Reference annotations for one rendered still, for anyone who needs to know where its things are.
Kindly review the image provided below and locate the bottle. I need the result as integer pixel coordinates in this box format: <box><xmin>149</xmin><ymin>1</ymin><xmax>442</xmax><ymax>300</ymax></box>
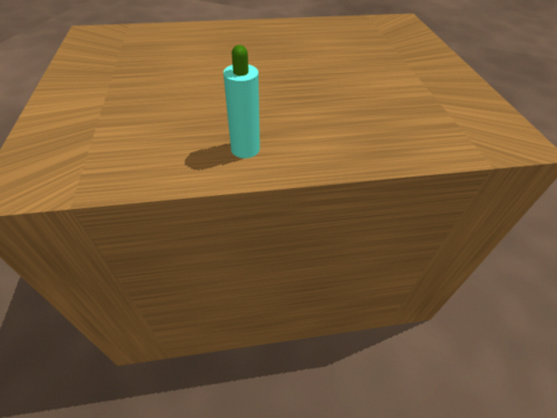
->
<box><xmin>224</xmin><ymin>45</ymin><xmax>260</xmax><ymax>158</ymax></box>

